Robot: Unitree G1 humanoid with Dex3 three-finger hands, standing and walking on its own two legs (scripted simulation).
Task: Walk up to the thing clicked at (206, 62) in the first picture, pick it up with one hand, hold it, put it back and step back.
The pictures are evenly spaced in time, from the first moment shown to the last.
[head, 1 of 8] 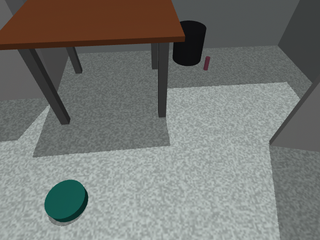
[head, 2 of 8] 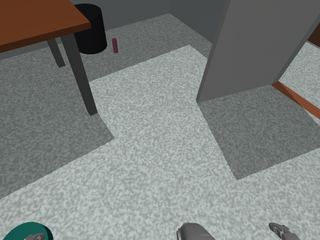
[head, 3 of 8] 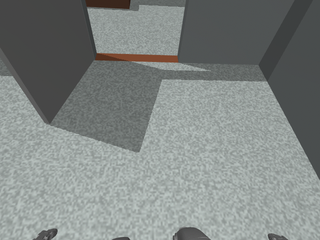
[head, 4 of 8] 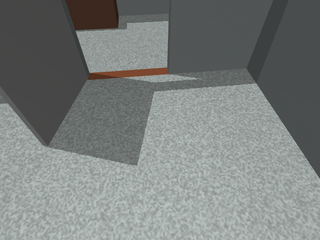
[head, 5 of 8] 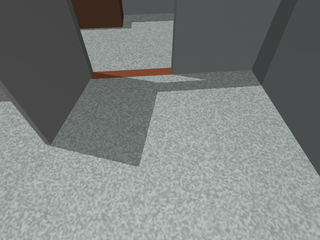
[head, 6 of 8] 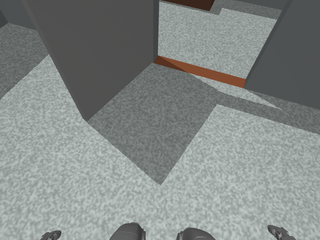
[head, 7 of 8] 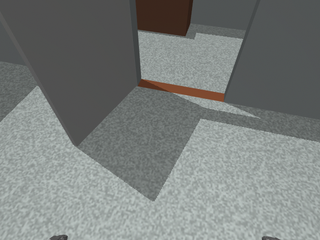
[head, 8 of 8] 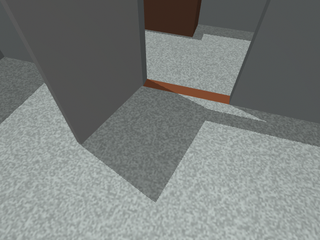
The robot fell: no
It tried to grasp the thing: no
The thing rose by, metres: 0.00
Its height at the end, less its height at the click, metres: +0.00
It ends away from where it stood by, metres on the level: 0.00
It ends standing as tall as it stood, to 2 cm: yes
